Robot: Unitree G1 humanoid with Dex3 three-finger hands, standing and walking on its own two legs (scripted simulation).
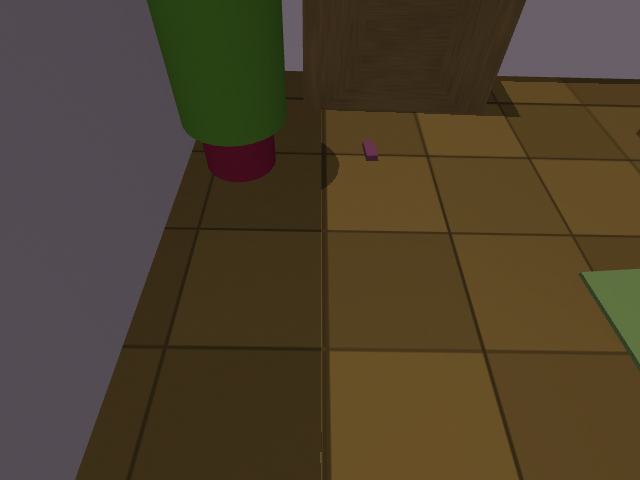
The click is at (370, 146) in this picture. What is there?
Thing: flat box
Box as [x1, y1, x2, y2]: [362, 140, 377, 160]
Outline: 363,141 362,146 366,160 376,160 377,154 373,141
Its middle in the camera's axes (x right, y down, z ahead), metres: +0.27 -0.45 +2.03
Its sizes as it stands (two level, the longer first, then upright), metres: 0.130 0.057 0.033
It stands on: the floor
